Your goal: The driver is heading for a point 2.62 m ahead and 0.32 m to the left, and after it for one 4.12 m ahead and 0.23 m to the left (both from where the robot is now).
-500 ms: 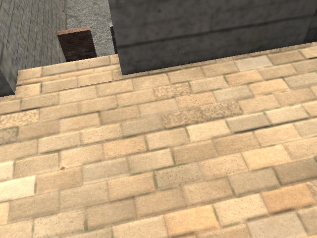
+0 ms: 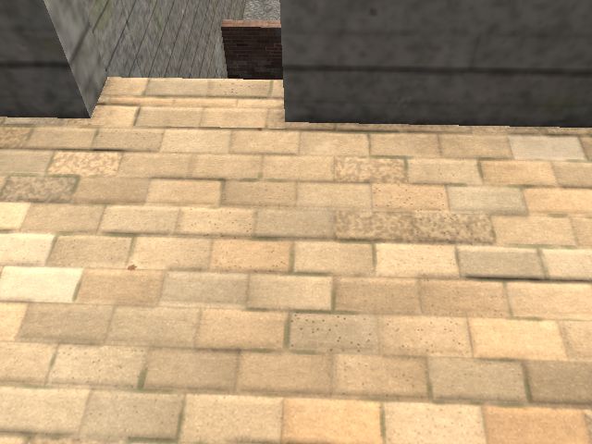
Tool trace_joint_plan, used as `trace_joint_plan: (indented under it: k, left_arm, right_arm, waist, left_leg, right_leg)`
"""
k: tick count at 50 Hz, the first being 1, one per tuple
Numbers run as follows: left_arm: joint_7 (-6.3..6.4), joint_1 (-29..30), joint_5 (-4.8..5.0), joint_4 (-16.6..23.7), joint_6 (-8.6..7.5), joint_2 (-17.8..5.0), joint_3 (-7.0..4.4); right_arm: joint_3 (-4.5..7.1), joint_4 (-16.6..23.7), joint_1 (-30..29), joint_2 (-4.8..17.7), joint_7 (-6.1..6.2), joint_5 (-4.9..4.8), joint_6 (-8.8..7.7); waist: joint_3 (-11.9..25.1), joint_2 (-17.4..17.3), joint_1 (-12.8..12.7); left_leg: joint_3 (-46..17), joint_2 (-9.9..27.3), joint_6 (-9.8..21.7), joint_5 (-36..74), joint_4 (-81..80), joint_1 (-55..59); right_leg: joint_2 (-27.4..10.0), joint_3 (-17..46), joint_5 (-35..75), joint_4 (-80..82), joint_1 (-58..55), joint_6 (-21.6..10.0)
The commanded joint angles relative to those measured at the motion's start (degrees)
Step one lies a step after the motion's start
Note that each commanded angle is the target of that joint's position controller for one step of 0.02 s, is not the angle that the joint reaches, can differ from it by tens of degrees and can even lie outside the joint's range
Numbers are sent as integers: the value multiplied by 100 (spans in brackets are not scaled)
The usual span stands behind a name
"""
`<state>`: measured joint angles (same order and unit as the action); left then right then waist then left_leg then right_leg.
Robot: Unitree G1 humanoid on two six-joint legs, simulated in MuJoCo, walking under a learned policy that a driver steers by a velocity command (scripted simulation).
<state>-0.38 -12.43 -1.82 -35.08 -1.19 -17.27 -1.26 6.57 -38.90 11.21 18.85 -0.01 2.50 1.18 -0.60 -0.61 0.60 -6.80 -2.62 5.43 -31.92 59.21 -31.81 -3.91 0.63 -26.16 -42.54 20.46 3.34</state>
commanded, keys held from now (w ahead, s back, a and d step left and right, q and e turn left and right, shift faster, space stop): q+shift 0.20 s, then w+q+shift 0.20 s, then w+shift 0.10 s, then w+e+shift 0.50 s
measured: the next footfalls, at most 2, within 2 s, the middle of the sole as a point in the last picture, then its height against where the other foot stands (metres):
left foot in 0.38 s outside the picture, level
right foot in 0.90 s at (231, 331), level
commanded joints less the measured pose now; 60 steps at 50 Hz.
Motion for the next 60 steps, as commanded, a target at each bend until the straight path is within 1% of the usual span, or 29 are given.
trace_joint_plan:
  k: [1, 2, 4, 6, 11, 14, 17, 18, 19, 20, 21, 22, 24, 26, 31, 37, 39, 41, 43, 44, 45, 46, 47, 48, 50, 51, 54, 57, 60]
  left_arm:
    - [144, -792, -176, 157, -173, -1315, -325]
    - [142, -384, -100, 117, -216, -1052, -272]
    - [151, -208, -23, 24, -246, -600, -172]
    - [122, -487, 30, -185, -306, -471, -173]
    - [221, -941, 26, -415, -206, -633, -296]
    - [200, -1098, -10, -529, -176, -885, -418]
    - [149, -1266, 15, -696, -73, -1085, -478]
    - [119, -1297, 48, -710, -20, -1262, -525]
    - [90, -1125, 87, -617, -8, -1296, -521]
    - [-14, -1032, 25, -120, -60, -375, -309]
    - [-61, 218, -66, 457, -249, -488, -289]
    - [-94, 770, -9, 658, -361, -613, -305]
    - [-64, -65, -1, 244, -435, -544, -224]
    - [-83, -670, -138, -71, -247, -457, -169]
    - [-181, 316, 26, 21, -72, -318, -85]
    - [-379, 1081, 138, 6, -143, -230, -90]
    - [-458, 1269, 98, 40, -170, -129, -35]
    - [-458, 1213, 92, -52, -163, -157, -19]
    - [-400, 340, 78, -261, -117, -426, -90]
    - [-359, -792, 98, -606, -111, -675, -201]
    - [-278, -2029, 62, -961, -135, -964, -355]
    - [-161, -2300, 67, -1062, -69, -1282, -496]
    - [-167, -1740, -21, -947, -7, -1879, -662]
    - [-171, -1587, 98, -829, -32, -1560, -667]
    - [-58, -1325, 139, -1000, -69, -1049, -565]
    - [-11, -1121, 121, -989, -143, -972, -511]
    - [-17, -777, 171, -963, -356, -1018, -481]
    - [-65, -747, 156, -925, -436, -1069, -554]
    - [-107, -1091, 270, -1044, -444, -1123, -605]
  right_arm:
    - [-188, 1237, -916, 11, -102, 66, -258]
    - [-125, 1134, -1002, 200, -190, 77, -218]
    - [-23, 826, -667, 373, -410, -23, -15]
    - [-55, 912, -839, 255, -489, -52, 117]
    - [-271, 1154, -1744, -202, -655, -94, 141]
    - [-262, 1251, -2044, -30, -696, -98, 199]
    - [-155, 1014, -1358, 238, -482, -79, 157]
    - [-66, 796, -554, 388, -381, -81, 94]
    - [83, 390, 717, 629, -275, -30, 15]
    - [255, 351, 692, 1317, -233, -109, 12]
    - [307, 554, 1030, 1583, -231, -179, 62]
    - [251, 442, 1005, 1408, -184, -119, 69]
    - [62, 294, 629, 782, -98, -112, -119]
    - [-148, 266, 184, 355, -54, -101, -346]
    - [-189, -194, 877, 423, -169, -186, -704]
    - [-292, -511, 1296, 389, -116, -150, -888]
    - [-332, -613, 1284, 389, -54, -143, -913]
    - [-342, -724, 1449, 529, 43, -102, -909]
    - [-270, -760, 1394, 855, 218, 68, -744]
    - [-223, -696, 1191, 998, 276, 154, -619]
    - [-181, -570, 856, 1131, 278, 136, -558]
    - [-343, -455, 652, 529, 152, 137, -658]
    - [-488, 96, 793, -33, -17, -141, -790]
    - [-543, 238, 220, 301, 11, -54, -922]
    - [-623, 356, -16, 345, -21, -8, -1036]
    - [-676, 429, -151, 289, -44, 143, -949]
    - [-766, 603, -181, 227, -106, 250, -576]
    - [-876, 1044, -1227, 121, -201, 93, -566]
    - [-851, 1112, -1674, 165, -220, -22, -602]
  waist:
    - [78, 747, -73]
    - [-467, 573, 12]
    - [-686, 637, 54]
    - [-699, 780, -32]
    - [-368, 808, -430]
    - [-351, 959, -514]
    - [133, 763, -88]
    - [554, 770, 268]
    - [1138, 439, 893]
    - [1260, -1071, 537]
    - [1676, -733, 930]
    - [1021, -266, 937]
    - [330, 298, 188]
    - [188, 80, -303]
    - [-627, 71, -3]
    - [-955, 43, 288]
    - [-915, -50, 259]
    - [-522, -215, 231]
    - [178, -741, -324]
    - [729, -856, -849]
    - [1142, -707, -1504]
    - [1221, 63, -1383]
    - [1554, 1972, -662]
    - [1540, 487, -930]
    - [405, -540, -385]
    - [111, -697, -191]
    - [-435, -357, 172]
    - [-751, -7, -170]
    - [-476, 184, -556]
  left_leg:
    - [-135, 339, -147, 596, 2637, -3337]
    - [15, 453, -282, 1232, 2682, -3266]
    - [195, 559, -585, 1642, 2594, -2649]
    - [458, 559, -688, 1877, 2291, -2297]
    - [1109, 552, -494, 2319, -287, -1420]
    - [1482, 521, -165, 1586, -1034, -962]
    - [2010, -173, 271, 757, -1732, 485]
    - [2072, -491, 423, 513, -1933, 1474]
    - [1582, -577, 647, 651, -2456, 3379]
    - [-1393, 938, 1302, -1108, -3148, 5173]
    - [-3919, 1653, 1585, -2221, -4388, 5143]
    - [-3621, 1850, 1497, -1419, -4697, 4778]
    - [-2482, 1627, 1299, -101, -4649, 3140]
    - [-1698, 1168, 1174, 204, -4814, 2141]
    - [-721, 1122, 947, 989, -5586, 2052]
    - [902, 1090, 223, 3034, -5950, 2964]
    - [1295, 1134, 74, 4225, -5950, 3280]
    - [1640, 1142, -162, 7583, -5302, 3895]
    - [1749, 1377, -343, 10105, -3602, 4568]
    - [1739, 1443, -363, 10473, -2128, 4478]
    - [1775, 1368, -296, 9733, -186, 3480]
    - [1625, 694, -193, 4697, 1864, 1615]
    - [860, -468, -635, 326, 3948, -1411]
    - [-19, -50, -406, 1050, 3735, -1825]
    - [-48, 529, -413, 1600, 2305, -1346]
    - [-57, 656, -516, 1479, 1952, -1127]
    - [244, 929, -812, 1356, 557, -498]
    - [560, 891, -986, 2761, -1324, 99]
    - [642, 636, -838, 4220, -2633, 763]
  right_leg:
    - [-2912, 4604, -2369, 3500, -2029, -1310]
    - [-2368, 3390, -1911, 3399, -1553, -1165]
    - [-1534, 1252, 480, 3080, -1214, -808]
    - [-1352, 219, 2359, 2897, -1254, -713]
    - [-1240, -902, 3124, 2640, -2025, -685]
    - [-1466, -1104, 2895, 2799, -2470, -735]
    - [-1392, -1626, 6254, 1290, -2710, -693]
    - [-1444, -1651, 6933, 109, -2438, -733]
    - [-1337, -1677, 6169, -1725, -1169, -591]
    - [-367, -1475, 694, -3675, 1980, -192]
    - [288, -209, -62, -4599, 2957, -101]
    - [42, 226, 405, -4573, 3458, -198]
    - [-468, 194, 916, -3514, 2551, -282]
    - [-630, 260, 1008, -2975, 1839, -237]
    - [-722, 104, 2325, -1599, 2660, -278]
    - [-10, -72, 3535, -223, 2588, -721]
    - [82, -443, 3640, 356, 2129, -915]
    - [627, -1078, 3216, 547, 1466, -1108]
    - [1062, -1208, 2212, 548, 758, -1336]
    - [1245, -1128, 1737, 563, -194, -1462]
    - [1164, -733, 1445, 1011, -1720, -1683]
    - [319, 488, 563, 634, -3054, -1921]
    - [-1017, 4259, -71, 1719, -4543, -3248]
    - [-990, 4725, 219, 2466, -4385, -3022]
    - [-717, 3674, 471, 2881, -2530, -2494]
    - [-500, 3318, 577, 2970, -1843, -2414]
    - [73, 2476, 670, 3410, -220, -2386]
    - [404, 2127, 1338, 3684, 458, -2121]
    - [314, 2150, 2361, 3574, -155, -1674]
